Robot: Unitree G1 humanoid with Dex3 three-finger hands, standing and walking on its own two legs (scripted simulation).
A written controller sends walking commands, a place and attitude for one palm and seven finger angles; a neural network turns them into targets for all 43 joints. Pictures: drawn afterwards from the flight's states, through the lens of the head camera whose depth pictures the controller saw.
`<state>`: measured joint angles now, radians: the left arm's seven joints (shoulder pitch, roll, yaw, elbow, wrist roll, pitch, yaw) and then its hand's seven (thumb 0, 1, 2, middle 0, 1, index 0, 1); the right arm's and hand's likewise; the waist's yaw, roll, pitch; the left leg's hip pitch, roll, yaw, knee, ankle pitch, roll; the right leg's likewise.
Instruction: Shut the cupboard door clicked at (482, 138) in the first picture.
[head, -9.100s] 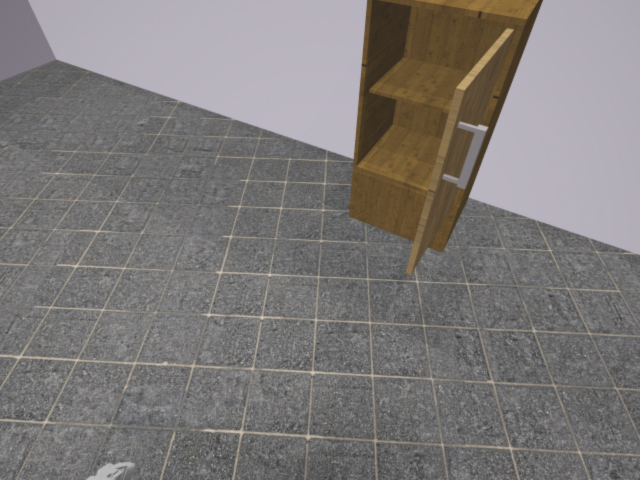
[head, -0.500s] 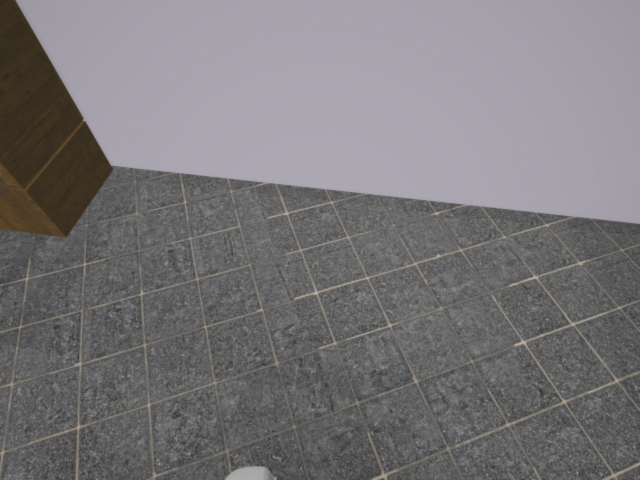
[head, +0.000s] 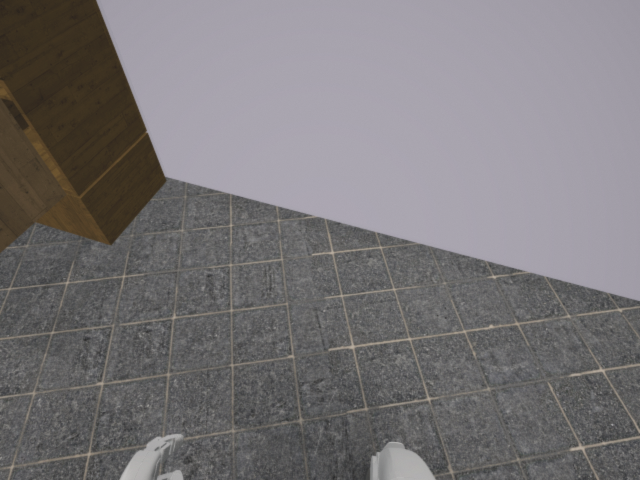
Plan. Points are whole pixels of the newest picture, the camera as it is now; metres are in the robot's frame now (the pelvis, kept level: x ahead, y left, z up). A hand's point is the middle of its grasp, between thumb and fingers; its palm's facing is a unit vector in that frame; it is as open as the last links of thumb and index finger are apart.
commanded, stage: walk to a spot facing it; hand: left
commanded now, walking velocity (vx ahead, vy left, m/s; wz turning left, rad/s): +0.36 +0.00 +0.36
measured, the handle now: out of the picture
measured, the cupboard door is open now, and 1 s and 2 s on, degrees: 88 88 88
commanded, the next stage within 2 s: turn to face it in 1.22 s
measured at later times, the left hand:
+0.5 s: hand out of the picture +0.09 +0.17 -0.18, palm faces +0.34 -0.92 -0.18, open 7.4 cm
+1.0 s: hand (154, 305) +0.42 +0.30 -0.15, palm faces +0.28 -0.95 -0.17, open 7.4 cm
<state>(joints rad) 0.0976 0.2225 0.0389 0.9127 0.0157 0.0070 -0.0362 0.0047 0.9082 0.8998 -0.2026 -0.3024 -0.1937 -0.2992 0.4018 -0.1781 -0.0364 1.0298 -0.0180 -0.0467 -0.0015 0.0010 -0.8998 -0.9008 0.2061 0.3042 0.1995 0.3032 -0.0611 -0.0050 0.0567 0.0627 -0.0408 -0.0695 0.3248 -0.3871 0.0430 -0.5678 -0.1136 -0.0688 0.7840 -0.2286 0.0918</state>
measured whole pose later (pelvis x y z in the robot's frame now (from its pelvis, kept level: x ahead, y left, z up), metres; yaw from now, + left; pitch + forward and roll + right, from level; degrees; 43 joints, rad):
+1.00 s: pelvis +0.38 +0.10 +0.01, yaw +16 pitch -3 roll +0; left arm 0.14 0.18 0.06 1.01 0.03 0.01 -0.02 0.00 0.91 0.90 -0.20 -0.30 -0.19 -0.30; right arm 0.42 -0.15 -0.04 1.11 -0.01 -0.07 -0.02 -0.01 -0.92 -0.90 0.20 0.30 0.20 0.30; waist -0.03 -0.02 0.03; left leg 0.06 -0.04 0.15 0.27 -0.28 0.06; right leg -0.58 -0.14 -0.08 0.88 -0.13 0.05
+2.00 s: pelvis +0.58 +0.15 +0.01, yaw +39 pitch +0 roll -2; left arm 0.15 0.25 0.08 0.92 0.02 0.04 0.02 0.00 0.91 0.90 -0.20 -0.30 -0.19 -0.30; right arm 0.17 -0.19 -0.05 0.93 -0.02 0.03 0.01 0.00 -0.90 -0.90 0.20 0.30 0.20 0.30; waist -0.01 0.00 0.07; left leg -0.30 -0.04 0.01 0.47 -0.16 0.08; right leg -0.47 -0.10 -0.01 1.05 -0.38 0.10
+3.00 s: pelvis +0.56 +0.12 +0.01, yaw +67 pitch -2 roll +0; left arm 0.18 0.24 0.04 0.96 0.01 0.06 0.01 0.00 0.91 0.90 -0.20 -0.30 -0.19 -0.30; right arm 0.18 -0.18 -0.03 0.95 -0.02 0.02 -0.01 0.00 -0.90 -0.90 0.21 0.30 0.20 0.30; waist 0.01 0.00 0.07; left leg -0.16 -0.04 -0.02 0.43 -0.25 0.05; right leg -0.39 -0.07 -0.03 0.90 -0.43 0.09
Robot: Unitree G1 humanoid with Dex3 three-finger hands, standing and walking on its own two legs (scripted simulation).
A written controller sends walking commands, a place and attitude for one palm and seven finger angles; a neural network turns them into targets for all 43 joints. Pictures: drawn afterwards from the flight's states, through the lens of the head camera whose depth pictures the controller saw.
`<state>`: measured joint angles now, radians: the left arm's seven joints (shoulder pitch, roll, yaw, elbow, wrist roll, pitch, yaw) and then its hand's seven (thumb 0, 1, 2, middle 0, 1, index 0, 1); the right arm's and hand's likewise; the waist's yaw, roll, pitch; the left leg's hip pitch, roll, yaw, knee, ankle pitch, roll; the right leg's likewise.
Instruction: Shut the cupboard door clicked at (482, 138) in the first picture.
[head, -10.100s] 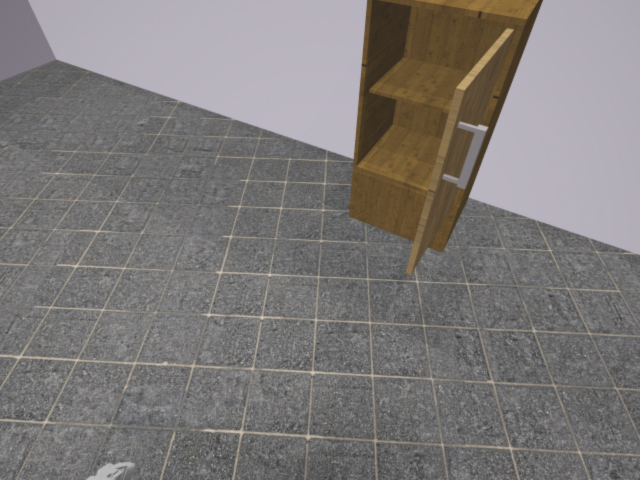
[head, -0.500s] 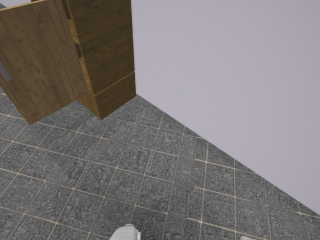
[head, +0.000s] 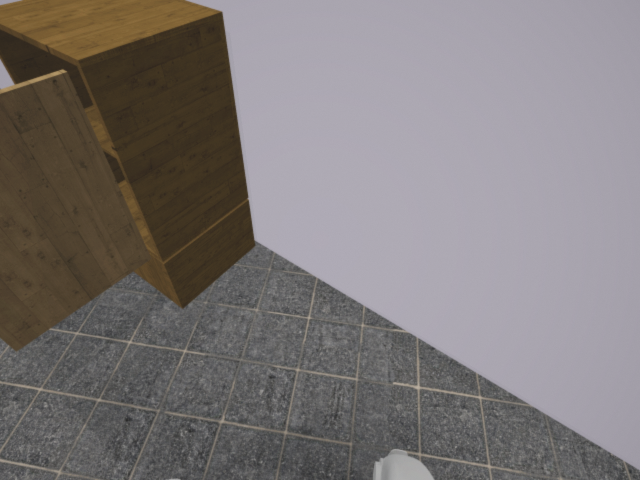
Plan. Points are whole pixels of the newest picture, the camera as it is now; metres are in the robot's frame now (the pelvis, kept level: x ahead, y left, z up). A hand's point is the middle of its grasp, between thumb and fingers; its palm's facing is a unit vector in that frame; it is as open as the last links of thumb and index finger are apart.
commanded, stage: walk to a spot facing it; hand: left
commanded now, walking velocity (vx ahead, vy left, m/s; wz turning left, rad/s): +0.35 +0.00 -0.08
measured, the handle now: out of the picture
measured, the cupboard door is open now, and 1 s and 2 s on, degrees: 88 88 88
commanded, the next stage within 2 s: turn to face it in 0.22 s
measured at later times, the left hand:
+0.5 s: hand (236, 461) +0.19 +0.13 -0.16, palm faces +0.15 -0.96 -0.24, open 7.2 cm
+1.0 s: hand (170, 433) +0.22 +0.23 -0.16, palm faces +0.42 -0.87 -0.26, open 7.4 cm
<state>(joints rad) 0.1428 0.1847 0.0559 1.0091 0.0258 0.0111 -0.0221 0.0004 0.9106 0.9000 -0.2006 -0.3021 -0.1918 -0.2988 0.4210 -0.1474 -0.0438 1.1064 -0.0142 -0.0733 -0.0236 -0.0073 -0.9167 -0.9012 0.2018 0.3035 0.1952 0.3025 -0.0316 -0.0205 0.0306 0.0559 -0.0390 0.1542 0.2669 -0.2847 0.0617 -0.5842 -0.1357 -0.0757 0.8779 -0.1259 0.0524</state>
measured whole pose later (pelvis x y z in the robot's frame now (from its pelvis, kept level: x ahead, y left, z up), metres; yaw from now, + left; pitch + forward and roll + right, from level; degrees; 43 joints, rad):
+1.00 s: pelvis +0.22 -0.01 +0.00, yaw +23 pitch +0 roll -2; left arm 0.15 0.25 0.08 0.92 0.02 0.04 0.02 0.00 0.91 0.90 -0.20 -0.30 -0.19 -0.30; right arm 0.17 -0.19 -0.05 0.93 -0.02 0.03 0.01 0.00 -0.90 -0.90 0.20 0.30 0.20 0.30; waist -0.01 0.00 0.07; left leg -0.30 -0.04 0.01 0.47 -0.16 0.08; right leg -0.47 -0.10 -0.01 1.05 -0.38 0.10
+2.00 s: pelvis +0.18 -0.03 +0.00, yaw +51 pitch -2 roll +0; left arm 0.18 0.24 0.04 0.96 0.01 0.06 0.01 0.00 0.91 0.90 -0.20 -0.30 -0.19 -0.30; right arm 0.18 -0.18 -0.03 0.95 -0.02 0.02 -0.01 0.00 -0.90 -0.90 0.21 0.30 0.20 0.30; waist 0.01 0.00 0.07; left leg -0.16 -0.04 -0.02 0.43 -0.25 0.05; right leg -0.39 -0.07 -0.03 0.90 -0.43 0.09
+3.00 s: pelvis +0.29 +0.21 +0.00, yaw +55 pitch -1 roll +1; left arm 0.18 0.19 0.07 0.99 0.03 -0.01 0.00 0.00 0.91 0.90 -0.20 -0.30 -0.19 -0.30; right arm 0.28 -0.16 -0.04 1.05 -0.01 -0.08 -0.03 -0.02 -0.93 -0.90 0.20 0.30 0.20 0.30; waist 0.01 -0.04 0.03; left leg -0.08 -0.06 0.17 0.34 -0.24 0.08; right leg -0.58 -0.12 -0.05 1.04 -0.21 0.02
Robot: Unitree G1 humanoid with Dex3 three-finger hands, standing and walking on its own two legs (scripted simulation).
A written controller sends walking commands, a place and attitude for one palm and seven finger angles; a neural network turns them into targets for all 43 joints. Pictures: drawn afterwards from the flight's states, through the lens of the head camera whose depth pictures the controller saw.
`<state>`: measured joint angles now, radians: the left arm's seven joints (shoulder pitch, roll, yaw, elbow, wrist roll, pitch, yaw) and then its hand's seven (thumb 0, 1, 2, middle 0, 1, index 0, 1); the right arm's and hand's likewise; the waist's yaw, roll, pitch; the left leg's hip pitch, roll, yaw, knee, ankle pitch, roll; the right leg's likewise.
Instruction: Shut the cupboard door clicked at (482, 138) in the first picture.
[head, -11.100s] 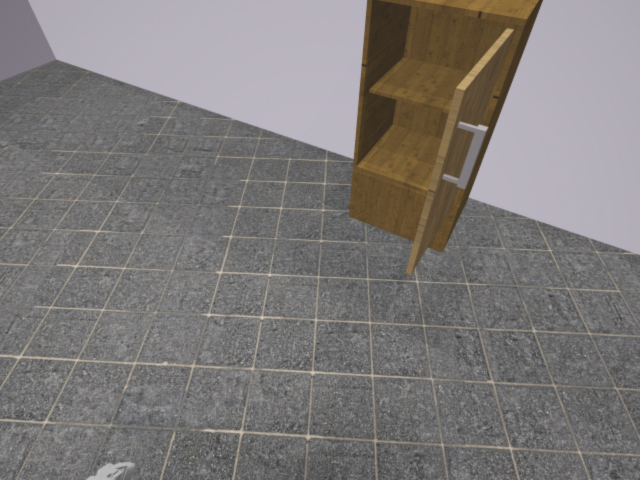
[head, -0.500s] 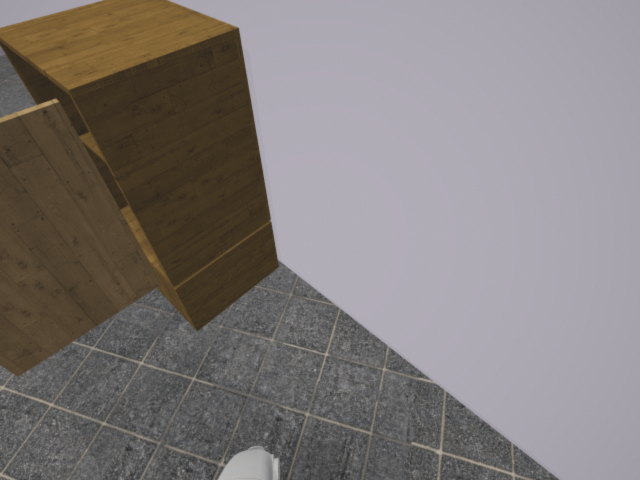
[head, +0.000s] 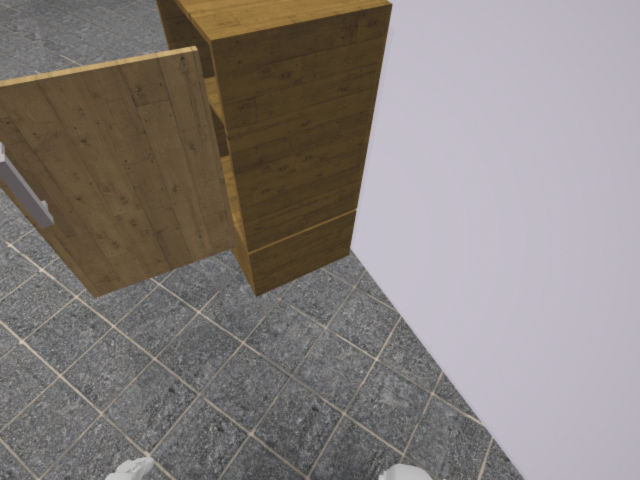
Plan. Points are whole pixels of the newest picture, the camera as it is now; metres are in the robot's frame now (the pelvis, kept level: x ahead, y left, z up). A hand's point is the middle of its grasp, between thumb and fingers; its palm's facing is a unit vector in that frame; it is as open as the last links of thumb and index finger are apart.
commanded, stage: turn to face it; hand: left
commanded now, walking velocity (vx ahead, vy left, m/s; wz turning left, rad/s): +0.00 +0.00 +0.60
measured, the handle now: (24, 186) +0.57 +0.57 -0.05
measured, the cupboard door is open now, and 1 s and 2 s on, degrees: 88 88 88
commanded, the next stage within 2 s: take the last steps up to it in 0.80 s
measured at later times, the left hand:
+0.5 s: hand out of the picture +0.01 +0.16 -0.15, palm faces +0.29 -0.92 -0.26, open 7.4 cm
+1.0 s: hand out of the picture -0.07 +0.22 -0.16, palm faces +0.50 -0.83 -0.26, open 7.4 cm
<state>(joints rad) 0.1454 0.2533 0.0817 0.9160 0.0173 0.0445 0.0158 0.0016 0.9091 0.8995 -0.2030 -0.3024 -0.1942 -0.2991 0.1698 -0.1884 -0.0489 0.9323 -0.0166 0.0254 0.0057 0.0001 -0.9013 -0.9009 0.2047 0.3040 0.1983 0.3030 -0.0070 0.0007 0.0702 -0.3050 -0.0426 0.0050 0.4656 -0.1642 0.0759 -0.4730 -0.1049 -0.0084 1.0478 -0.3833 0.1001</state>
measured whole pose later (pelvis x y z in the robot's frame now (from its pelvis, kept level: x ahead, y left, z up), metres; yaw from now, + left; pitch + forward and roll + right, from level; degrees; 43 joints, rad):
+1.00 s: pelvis -0.04 -0.01 +0.00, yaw +28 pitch -2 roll +0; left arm 0.18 0.24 0.04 0.96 0.01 0.06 0.01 0.00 0.91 0.90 -0.20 -0.30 -0.19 -0.30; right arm 0.18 -0.18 -0.03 0.95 -0.02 0.02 -0.01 0.00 -0.90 -0.90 0.21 0.30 0.20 0.30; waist 0.01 0.00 0.07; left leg -0.16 -0.04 -0.02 0.43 -0.25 0.05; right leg -0.39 -0.07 -0.03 0.90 -0.43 0.09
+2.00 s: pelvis +0.15 +0.17 +0.00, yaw +32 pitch -1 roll +1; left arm 0.18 0.19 0.07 0.99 0.03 -0.01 0.00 0.00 0.91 0.90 -0.20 -0.30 -0.19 -0.30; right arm 0.28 -0.16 -0.04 1.05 -0.01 -0.08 -0.03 -0.02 -0.93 -0.90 0.20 0.30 0.20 0.30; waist 0.01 -0.04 0.03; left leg -0.08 -0.06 0.17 0.34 -0.24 0.08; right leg -0.58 -0.12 -0.05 1.04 -0.21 0.02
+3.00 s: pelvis +0.16 +0.22 +0.00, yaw +31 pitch +0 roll +2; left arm 0.29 0.16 0.02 1.11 0.01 0.04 0.03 0.00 0.91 0.90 -0.20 -0.30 -0.19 -0.30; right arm 0.20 -0.15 -0.03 1.05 0.00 0.00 -0.04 0.00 -0.92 -0.90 0.20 0.30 0.20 0.30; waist 0.02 -0.03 0.03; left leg -0.24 -0.06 0.10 0.42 -0.18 0.06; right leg -0.12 -0.05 -0.01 0.47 -0.34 0.02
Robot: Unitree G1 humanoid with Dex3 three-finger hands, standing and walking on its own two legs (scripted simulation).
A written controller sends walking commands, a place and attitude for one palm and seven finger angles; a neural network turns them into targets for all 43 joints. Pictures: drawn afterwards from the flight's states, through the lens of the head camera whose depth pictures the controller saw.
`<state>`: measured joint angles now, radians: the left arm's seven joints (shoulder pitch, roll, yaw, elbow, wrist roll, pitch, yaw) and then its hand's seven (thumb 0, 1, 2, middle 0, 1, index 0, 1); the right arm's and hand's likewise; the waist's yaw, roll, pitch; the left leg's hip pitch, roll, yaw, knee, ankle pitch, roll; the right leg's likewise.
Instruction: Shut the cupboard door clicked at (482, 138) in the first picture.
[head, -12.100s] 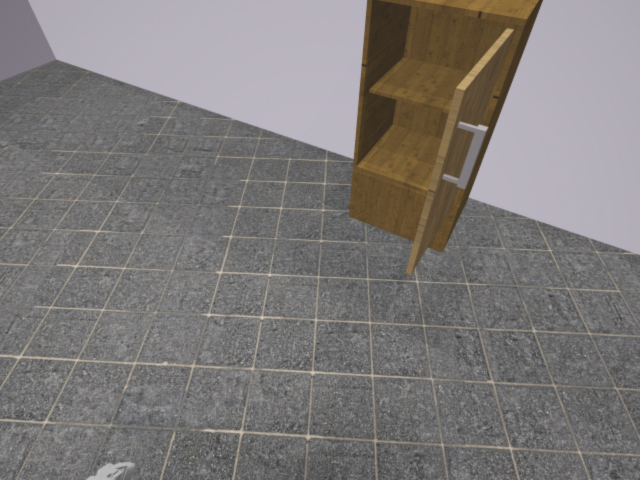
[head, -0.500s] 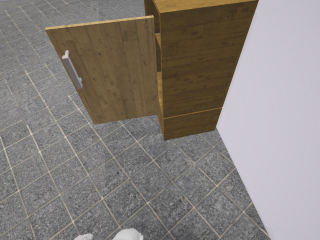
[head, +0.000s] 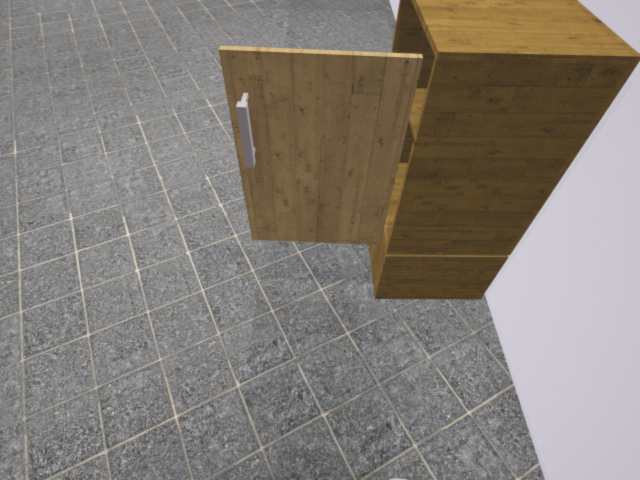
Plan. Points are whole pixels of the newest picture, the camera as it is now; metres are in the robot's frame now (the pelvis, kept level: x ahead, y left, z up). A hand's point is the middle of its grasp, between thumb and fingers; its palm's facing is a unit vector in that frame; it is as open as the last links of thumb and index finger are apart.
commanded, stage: take the last steps up to it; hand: left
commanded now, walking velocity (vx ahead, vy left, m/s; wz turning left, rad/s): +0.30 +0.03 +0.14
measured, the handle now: (247, 131) +0.81 +0.22 -0.05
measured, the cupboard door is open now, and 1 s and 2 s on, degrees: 88 88 88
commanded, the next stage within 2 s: come to a stop and stand still in 1.06 s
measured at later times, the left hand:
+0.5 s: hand out of the picture -0.02 +0.11 -0.15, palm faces +0.20 -0.96 -0.18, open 7.4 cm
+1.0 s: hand (180, 354) +0.32 +0.26 -0.16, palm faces +0.13 -0.97 -0.19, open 7.4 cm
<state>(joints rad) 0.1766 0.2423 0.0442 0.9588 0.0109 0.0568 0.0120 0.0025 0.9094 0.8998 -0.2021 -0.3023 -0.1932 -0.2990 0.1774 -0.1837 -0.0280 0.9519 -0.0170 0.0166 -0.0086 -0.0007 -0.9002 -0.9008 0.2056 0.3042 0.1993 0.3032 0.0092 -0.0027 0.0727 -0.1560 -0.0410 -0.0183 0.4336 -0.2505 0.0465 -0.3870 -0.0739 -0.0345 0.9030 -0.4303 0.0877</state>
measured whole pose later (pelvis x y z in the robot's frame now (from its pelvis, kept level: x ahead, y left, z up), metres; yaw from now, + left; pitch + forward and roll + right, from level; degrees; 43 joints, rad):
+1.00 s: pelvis +0.25 +0.07 +0.00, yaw +4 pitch -1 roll +1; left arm 0.18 0.19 0.07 0.99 0.03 -0.01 0.00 0.00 0.91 0.90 -0.20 -0.30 -0.19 -0.30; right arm 0.28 -0.16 -0.04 1.05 -0.01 -0.08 -0.03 -0.02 -0.93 -0.90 0.20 0.30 0.20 0.30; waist 0.01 -0.04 0.03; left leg -0.08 -0.06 0.17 0.34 -0.24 0.08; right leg -0.58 -0.12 -0.05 1.04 -0.21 0.02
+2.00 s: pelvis +0.28 +0.10 +0.00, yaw +2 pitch +0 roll +2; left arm 0.29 0.16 0.02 1.11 0.01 0.04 0.03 0.00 0.91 0.90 -0.20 -0.30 -0.19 -0.30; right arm 0.20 -0.15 -0.03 1.05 0.00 0.00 -0.04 0.00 -0.92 -0.90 0.20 0.30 0.20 0.30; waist 0.02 -0.03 0.03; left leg -0.24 -0.06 0.10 0.42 -0.18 0.06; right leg -0.12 -0.05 -0.01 0.47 -0.34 0.02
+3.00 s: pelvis +0.29 +0.10 -0.01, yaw +3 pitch -1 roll +0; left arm 0.31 0.14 -0.01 1.06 0.01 -0.03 0.05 0.00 0.91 0.90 -0.20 -0.30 -0.20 -0.30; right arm 0.27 -0.17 0.00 1.07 -0.01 -0.02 -0.03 0.02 -0.93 -0.90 0.20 0.30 0.19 0.30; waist -0.01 0.01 0.01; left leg -0.29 -0.01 0.07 0.56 -0.26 0.04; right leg -0.12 0.00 -0.04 0.52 -0.39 -0.01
